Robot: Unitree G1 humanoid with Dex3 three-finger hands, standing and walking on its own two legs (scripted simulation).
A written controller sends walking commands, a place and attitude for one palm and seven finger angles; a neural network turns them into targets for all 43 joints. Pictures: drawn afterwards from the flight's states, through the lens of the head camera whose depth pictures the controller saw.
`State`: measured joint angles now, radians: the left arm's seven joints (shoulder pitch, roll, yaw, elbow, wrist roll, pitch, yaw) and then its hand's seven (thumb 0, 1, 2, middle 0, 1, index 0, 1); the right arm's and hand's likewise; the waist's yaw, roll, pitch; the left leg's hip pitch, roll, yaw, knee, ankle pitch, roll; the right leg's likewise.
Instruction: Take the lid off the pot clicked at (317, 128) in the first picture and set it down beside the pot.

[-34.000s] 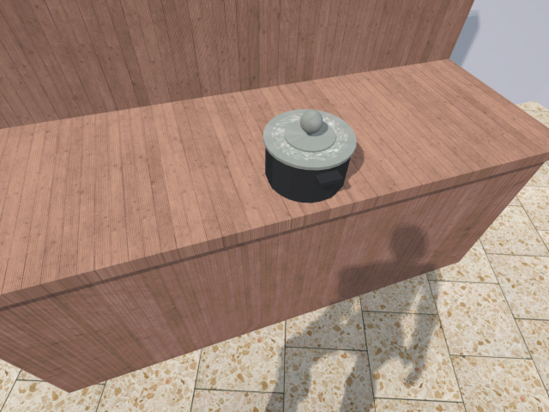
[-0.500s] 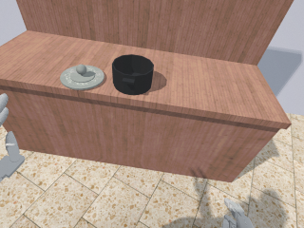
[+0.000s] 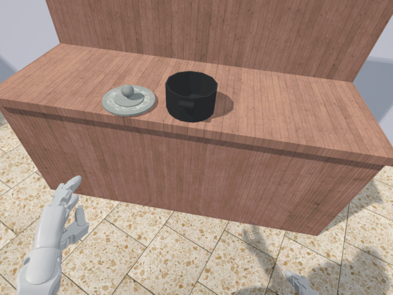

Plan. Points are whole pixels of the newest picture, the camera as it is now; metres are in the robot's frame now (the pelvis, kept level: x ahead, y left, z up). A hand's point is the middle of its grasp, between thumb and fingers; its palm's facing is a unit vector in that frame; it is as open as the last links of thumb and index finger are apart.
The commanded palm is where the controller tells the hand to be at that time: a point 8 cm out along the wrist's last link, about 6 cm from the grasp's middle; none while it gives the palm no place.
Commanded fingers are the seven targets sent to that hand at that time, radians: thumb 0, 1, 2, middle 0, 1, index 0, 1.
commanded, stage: stop stepping back and stand still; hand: left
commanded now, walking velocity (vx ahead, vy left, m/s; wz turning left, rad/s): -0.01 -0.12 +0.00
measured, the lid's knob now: (127, 90) +0.84 +0.27 -0.04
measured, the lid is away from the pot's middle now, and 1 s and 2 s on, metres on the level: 0.25 0.25 0.25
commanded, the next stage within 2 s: let the arm hang, fingers relaxed in 1.00 s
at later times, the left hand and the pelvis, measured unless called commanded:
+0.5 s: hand out of the picture +0.07 +0.14 -0.18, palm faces +0.03 -0.98 -0.21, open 7.3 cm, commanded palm none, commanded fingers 0.00 0.90 0.90 -0.20 -0.30 -0.20 -0.30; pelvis +0.03 -0.06 +0.00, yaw +1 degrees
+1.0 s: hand out of the picture +0.07 +0.09 -0.18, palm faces +0.07 -0.98 -0.18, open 7.3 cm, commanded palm none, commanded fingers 0.00 0.90 0.90 -0.20 -0.30 -0.20 -0.30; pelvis +0.07 -0.08 +0.00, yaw +1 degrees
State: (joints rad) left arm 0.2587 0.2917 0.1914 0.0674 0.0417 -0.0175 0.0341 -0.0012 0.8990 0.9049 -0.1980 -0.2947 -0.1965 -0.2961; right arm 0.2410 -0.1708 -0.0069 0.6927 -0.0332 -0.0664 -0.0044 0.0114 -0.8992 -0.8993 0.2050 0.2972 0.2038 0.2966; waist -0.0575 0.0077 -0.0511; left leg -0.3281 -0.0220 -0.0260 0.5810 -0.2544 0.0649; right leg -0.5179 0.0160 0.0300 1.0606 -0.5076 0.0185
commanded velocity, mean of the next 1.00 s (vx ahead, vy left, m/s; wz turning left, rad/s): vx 0.00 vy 0.00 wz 0.00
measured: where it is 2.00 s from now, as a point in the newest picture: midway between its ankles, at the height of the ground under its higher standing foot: outside the picture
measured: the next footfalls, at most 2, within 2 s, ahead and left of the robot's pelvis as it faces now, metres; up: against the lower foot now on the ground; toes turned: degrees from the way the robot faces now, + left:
right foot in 0.22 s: +0.08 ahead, -0.19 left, +0.00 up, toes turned +1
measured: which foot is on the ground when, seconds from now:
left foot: down 0.00-1.00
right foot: up 0.00-0.20, down 0.22-1.00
